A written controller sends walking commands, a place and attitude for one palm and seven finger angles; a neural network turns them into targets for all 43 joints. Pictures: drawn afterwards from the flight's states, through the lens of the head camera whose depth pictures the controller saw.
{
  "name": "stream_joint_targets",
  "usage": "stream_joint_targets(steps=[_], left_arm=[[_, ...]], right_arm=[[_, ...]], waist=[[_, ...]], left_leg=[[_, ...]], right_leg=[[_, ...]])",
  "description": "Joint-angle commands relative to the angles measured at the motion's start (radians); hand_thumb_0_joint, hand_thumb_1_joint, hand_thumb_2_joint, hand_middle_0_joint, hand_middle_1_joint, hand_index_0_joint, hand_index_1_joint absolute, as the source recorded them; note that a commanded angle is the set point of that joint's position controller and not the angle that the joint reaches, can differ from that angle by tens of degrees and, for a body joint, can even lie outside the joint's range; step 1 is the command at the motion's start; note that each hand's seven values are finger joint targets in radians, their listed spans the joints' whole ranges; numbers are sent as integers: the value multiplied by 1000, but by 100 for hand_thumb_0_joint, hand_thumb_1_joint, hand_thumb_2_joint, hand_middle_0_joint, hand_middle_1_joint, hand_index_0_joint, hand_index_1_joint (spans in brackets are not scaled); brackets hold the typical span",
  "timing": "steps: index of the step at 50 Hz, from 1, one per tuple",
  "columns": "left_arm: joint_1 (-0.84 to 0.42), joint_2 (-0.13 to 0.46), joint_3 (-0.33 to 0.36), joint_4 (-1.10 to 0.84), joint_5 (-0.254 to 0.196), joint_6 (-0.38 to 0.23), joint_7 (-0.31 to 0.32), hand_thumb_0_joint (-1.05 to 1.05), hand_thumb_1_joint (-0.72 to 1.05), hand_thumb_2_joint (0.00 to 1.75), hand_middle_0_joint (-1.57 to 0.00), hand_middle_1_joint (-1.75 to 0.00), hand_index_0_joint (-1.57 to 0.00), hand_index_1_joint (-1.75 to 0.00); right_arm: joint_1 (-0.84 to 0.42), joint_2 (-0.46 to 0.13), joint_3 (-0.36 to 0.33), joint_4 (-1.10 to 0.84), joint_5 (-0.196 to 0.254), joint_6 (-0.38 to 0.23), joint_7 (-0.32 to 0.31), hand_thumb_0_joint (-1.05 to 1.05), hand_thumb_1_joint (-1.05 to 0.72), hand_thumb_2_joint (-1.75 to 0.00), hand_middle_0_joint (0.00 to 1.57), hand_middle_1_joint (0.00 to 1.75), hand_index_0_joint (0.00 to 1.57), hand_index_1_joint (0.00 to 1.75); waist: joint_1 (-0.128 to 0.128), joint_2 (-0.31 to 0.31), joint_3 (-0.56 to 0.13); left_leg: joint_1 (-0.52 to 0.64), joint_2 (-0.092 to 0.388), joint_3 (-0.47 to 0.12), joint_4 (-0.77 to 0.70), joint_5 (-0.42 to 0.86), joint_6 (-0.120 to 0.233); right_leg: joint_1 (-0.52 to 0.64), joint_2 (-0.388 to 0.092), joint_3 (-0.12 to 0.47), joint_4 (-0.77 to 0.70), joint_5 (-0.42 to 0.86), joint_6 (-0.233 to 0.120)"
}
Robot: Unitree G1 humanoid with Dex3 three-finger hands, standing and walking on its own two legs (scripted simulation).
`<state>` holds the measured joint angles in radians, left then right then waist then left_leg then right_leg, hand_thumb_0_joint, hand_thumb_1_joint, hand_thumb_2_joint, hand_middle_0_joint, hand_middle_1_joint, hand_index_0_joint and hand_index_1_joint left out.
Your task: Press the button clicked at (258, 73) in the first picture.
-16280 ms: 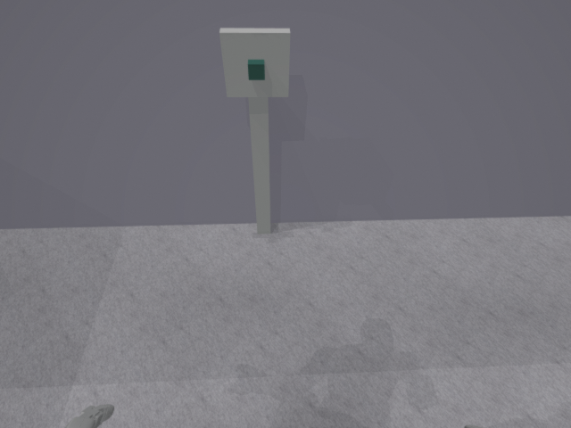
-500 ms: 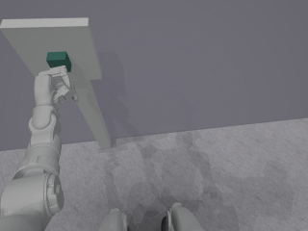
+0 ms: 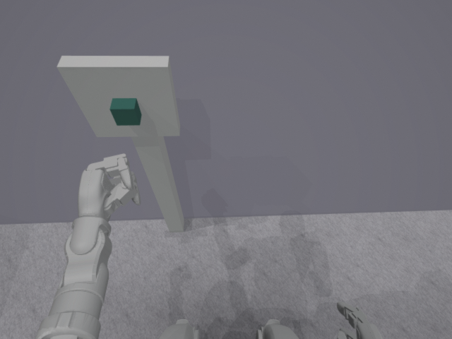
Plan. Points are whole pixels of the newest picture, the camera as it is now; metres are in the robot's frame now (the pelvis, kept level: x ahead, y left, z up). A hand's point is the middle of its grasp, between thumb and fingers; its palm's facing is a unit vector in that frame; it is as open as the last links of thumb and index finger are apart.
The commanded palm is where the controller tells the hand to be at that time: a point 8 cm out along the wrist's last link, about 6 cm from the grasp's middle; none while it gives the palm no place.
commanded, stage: pull the fist back off the button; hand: left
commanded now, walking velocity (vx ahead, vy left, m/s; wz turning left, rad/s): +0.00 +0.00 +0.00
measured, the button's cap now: (126, 110) +0.51 +0.21 +0.08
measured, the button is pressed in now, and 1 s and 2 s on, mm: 0 0 0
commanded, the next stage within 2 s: draw the hand back to the body in 0.06 s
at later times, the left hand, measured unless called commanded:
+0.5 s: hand (108, 199) +0.31 +0.19 +0.09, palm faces +0.11 -0.99 -0.05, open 3.1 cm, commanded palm +0.27 +0.24 +0.10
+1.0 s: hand (49, 232) +0.24 +0.22 +0.16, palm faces +0.31 -0.89 -0.32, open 3.1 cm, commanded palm +0.19 +0.26 +0.18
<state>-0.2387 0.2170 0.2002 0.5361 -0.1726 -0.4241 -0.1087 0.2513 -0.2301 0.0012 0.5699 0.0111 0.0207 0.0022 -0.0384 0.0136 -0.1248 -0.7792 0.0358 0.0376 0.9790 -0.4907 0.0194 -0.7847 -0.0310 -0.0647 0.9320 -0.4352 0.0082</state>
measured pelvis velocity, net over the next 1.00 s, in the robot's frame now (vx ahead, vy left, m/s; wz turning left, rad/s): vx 0.02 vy -0.01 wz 0.02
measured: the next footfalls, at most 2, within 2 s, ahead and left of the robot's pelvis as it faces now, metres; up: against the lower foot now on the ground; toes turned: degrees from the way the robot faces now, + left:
none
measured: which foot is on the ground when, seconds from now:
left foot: down 0.00-1.00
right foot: down 0.00-1.00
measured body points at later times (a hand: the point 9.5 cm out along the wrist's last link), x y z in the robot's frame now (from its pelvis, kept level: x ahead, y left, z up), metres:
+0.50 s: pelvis +0.00 -0.01 +0.02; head +0.04 -0.02 +0.47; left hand +0.30 +0.24 +0.10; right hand +0.12 -0.26 -0.09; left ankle -0.01 +0.10 -0.68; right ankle +0.00 -0.13 -0.68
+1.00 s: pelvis +0.02 -0.01 +0.06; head +0.01 -0.03 +0.50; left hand +0.22 +0.26 +0.18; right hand +0.22 -0.22 -0.02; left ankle -0.01 +0.10 -0.68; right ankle +0.00 -0.13 -0.68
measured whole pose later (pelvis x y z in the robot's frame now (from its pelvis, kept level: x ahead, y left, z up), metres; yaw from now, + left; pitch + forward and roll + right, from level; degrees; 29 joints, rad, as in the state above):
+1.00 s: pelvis +0.02 -0.01 +0.06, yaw +1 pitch -1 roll +0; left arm 0.36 0.30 0.16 -0.22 -0.06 -0.04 0.10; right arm 0.19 -0.23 0.05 0.58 0.01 -0.09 -0.09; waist 0.05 0.06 -0.02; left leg -0.18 0.02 0.03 0.51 -0.32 0.00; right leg -0.20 -0.03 -0.08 0.50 -0.30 0.00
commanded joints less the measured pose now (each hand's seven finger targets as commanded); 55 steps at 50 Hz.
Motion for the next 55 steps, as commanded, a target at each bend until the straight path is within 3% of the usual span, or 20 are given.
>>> stream_joint_targets(steps=[1,4,6,9,12,16,19,22,23,33,34,35,36,37,40,41,46,49,52,55], left_arm=[[-372,142,9,-237,4,-75,17,0,90,90,-130,-150,-130,-150],[-392,162,33,-168,9,-67,16,0,90,90,-130,-150,-130,-150],[-416,198,59,-169,10,-65,13,0,90,90,-130,-150,-130,-150],[-379,187,51,-204,-1,-53,0,0,90,90,-130,-150,-130,-150],[-237,230,96,-299,-28,-22,-7,0,90,90,-130,-150,-130,-150],[-94,222,104,-344,-60,33,-13,0,90,90,-130,-150,-130,-150],[1,195,94,-404,-77,62,-19,0,90,90,-130,-150,-130,-150],[39,179,66,-458,-80,81,-35,0,90,90,-130,-150,-130,-150],[25,182,63,-491,-84,85,-38,0,90,90,-130,-150,-130,-150],[155,200,74,-713,-107,131,-63,0,90,90,-130,-150,-130,-150],[189,346,91,-756,32,170,56,0,90,90,-130,-150,-130,-150],[253,261,55,-759,44,202,109,0,90,90,-130,-150,-130,-150],[281,253,47,-783,49,222,133,0,90,90,-130,-150,-130,-150],[337,206,12,-766,63,243,148,0,90,90,-130,-150,-130,-150],[348,229,27,-849,85,274,189,0,90,90,-130,-150,-130,-150],[365,238,30,-855,88,283,196,0,90,90,-130,-150,-130,-150],[417,252,50,-983,107,303,222,0,90,90,-130,-150,-130,-150],[482,240,57,-1047,115,308,230,0,90,90,-130,-150,-130,-150],[553,243,78,-1072,115,320,229,0,90,90,-130,-150,-130,-150],[615,247,109,-1111,117,322,229,0,90,90,-130,-150,-130,-150]], right_arm=[[60,-152,-53,-77,1,-43,-21,0,-90,-90,20,30,20,30],[45,-152,-47,-69,1,-48,-30,0,-90,-90,20,30,20,30],[42,-154,-47,-71,0,-52,-36,0,-90,-90,20,30,20,30],[36,-151,-44,-89,4,-55,-36,0,-90,-90,20,30,20,30],[31,-147,-43,-127,14,-58,-37,0,-90,-90,20,30,20,30],[9,-143,-37,-152,30,-65,-44,0,-90,-90,20,30,20,30],[-9,-142,-35,-161,38,-77,-47,0,-90,-90,20,30,20,30],[-28,-142,-31,-162,43,-95,-51,0,-90,-90,20,30,20,30],[-30,-143,-31,-163,42,-102,-54,0,-90,-90,20,30,20,30],[-86,-130,-15,-171,48,-183,-80,0,-90,-90,20,30,20,30],[-104,-129,-28,-163,34,-169,-95,0,-90,-90,20,30,20,30],[-106,-112,-18,-173,30,-166,-102,0,-90,-90,20,30,20,30],[-105,-117,-18,-174,30,-167,-104,0,-90,-90,20,30,20,30],[-112,-109,-12,-168,30,-161,-105,0,-90,-90,20,30,20,30],[-128,-108,-2,-161,23,-151,-107,0,-90,-90,20,30,20,30],[-134,-111,-1,-154,19,-152,-109,0,-90,-90,20,30,20,30],[-155,-105,7,-148,8,-164,-109,0,-90,-90,20,30,20,30],[-155,-96,12,-142,2,-174,-103,0,-90,-90,20,30,20,30],[-162,-98,9,-136,-5,-175,-96,0,-90,-90,20,30,20,30],[-163,-95,4,-131,-8,-173,-89,0,-90,-90,20,30,20,30]], waist=[[-46,48,-326],[-43,20,-306],[-35,35,-338],[-11,82,-402],[25,73,-472],[22,-31,-348],[21,-36,-249],[16,16,-181],[7,4,-179],[31,59,-154],[70,33,-160],[50,8,-98],[50,-31,-85],[48,-20,-44],[54,34,-30],[58,-4,-13],[68,19,-25],[76,71,-16],[82,10,6],[89,22,15]], left_leg=[[215,-13,-63,-98,417,-24],[162,-23,-58,-97,325,-19],[166,-25,-59,-96,327,-17],[210,-27,-54,-107,367,-20],[258,-29,-44,-144,429,-16],[191,-29,-34,-200,360,-4],[200,-31,-23,-238,321,-1],[232,-32,-24,-267,277,-1],[248,-31,-28,-273,267,2],[375,-35,-43,-332,281,2],[413,-30,-32,-377,287,14],[425,-29,-26,-399,282,15],[423,-28,-33,-408,281,15],[450,-26,-24,-422,303,16],[518,-22,-27,-463,344,13],[523,-20,-26,-473,361,18],[623,-18,-26,-526,450,17],[665,-17,-26,-553,524,10],[673,-13,-26,-569,562,12],[687,-12,-20,-572,612,11]], right_leg=[[146,43,13,-52,339,-27],[153,38,20,-58,295,-26],[168,37,25,-53,294,-30],[204,36,26,-57,322,-32],[332,39,30,-87,397,-31],[403,40,31,-147,388,-23],[399,37,28,-194,364,-18],[380,36,28,-231,302,-20],[376,36,27,-241,286,-18],[438,29,20,-299,280,-21],[493,-4,64,-362,272,-35],[486,-7,55,-389,269,-29],[497,-5,51,-401,259,-26],[506,-3,45,-407,286,-26],[553,-2,34,-439,325,-29],[574,2,36,-459,341,-28],[648,7,25,-498,412,-28],[679,7,17,-509,457,-29],[706,10,15,-527,492,-25],[722,10,15,-536,529,-23]])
